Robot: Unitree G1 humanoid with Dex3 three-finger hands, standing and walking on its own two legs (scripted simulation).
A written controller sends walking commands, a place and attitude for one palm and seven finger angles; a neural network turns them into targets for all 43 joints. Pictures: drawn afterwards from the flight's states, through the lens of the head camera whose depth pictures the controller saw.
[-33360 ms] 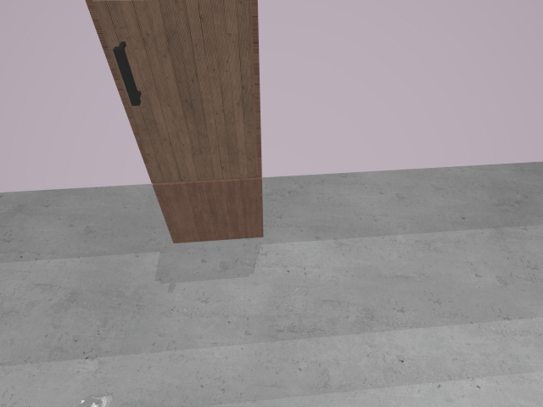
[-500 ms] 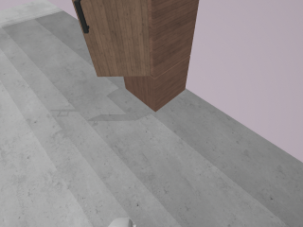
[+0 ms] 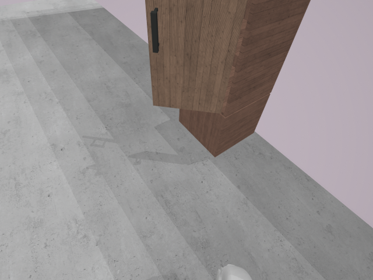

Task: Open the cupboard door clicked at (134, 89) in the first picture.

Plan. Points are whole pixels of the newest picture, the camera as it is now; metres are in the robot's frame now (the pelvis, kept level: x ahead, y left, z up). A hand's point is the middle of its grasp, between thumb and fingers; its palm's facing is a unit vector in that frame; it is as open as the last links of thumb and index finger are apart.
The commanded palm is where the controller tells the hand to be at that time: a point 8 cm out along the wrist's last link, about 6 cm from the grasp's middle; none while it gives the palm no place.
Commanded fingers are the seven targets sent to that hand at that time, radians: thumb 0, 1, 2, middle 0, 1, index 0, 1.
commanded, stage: take the last steps up to it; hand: left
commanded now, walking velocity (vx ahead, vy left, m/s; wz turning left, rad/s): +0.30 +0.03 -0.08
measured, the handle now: (155, 30) +0.96 +0.21 +0.06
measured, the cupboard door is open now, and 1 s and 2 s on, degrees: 46 46 46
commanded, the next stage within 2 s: come to a stop and stand still in 0.72 s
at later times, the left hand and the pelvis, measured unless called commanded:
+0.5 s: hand (141, 222) +0.29 +0.15 -0.18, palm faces +0.05 -0.98 -0.17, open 7.2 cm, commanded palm none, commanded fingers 0.00 0.90 0.90 -0.20 -0.30 -0.20 -0.30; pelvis +0.20 -0.02 -0.01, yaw -1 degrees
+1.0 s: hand (129, 192) +0.38 +0.21 -0.19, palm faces +0.03 -0.99 -0.14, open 7.4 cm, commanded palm none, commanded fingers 0.00 0.90 0.90 -0.20 -0.30 -0.20 -0.30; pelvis +0.38 +0.04 -0.01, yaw -4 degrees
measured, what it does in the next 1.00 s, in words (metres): walks ahead: right foot, then left foot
